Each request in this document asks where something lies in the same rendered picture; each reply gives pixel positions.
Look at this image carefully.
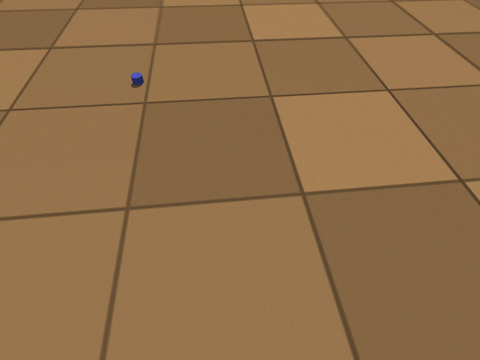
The tin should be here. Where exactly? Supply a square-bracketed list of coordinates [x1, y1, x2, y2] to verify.
[131, 73, 144, 86]

